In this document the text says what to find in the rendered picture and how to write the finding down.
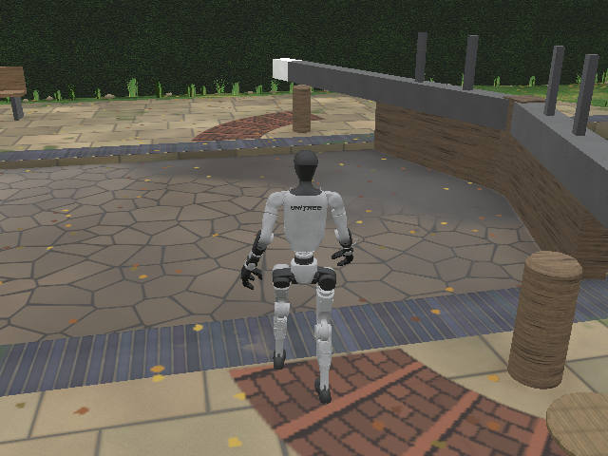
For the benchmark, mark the robot left forearm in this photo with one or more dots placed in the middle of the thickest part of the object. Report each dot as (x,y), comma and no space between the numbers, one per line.
(255,254)

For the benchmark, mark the robot left hand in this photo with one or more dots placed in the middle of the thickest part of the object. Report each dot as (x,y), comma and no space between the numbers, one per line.
(246,274)

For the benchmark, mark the humanoid robot torso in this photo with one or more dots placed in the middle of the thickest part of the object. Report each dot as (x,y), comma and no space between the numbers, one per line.
(304,227)

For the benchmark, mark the robot right upper arm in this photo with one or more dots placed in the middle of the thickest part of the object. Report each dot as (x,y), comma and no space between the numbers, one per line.
(339,215)

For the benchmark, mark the robot left upper arm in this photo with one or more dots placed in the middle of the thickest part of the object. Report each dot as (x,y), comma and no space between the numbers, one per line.
(269,217)

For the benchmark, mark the robot right hand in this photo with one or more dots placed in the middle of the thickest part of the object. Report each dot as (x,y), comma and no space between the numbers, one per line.
(347,260)

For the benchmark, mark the robot left foot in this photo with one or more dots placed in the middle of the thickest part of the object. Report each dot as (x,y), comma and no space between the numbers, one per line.
(279,361)

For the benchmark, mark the robot right forearm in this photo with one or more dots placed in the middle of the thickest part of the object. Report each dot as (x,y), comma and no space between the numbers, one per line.
(346,246)

